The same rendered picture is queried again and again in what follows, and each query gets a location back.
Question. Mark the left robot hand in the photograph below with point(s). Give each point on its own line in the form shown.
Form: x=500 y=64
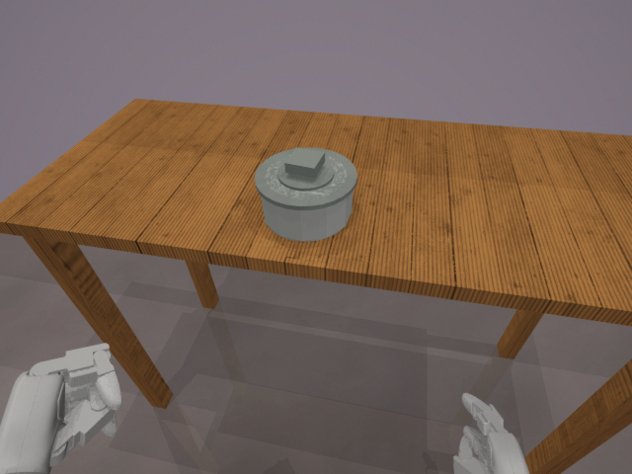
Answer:
x=84 y=383

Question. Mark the knob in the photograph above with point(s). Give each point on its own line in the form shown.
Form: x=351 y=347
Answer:
x=305 y=162

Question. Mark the lid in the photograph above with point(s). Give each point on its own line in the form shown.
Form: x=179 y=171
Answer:
x=335 y=181

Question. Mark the pot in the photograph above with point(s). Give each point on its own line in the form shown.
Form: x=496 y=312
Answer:
x=308 y=225

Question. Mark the table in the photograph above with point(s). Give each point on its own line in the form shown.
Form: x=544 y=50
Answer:
x=537 y=220

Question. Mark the right robot hand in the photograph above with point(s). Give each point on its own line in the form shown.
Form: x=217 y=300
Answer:
x=499 y=453

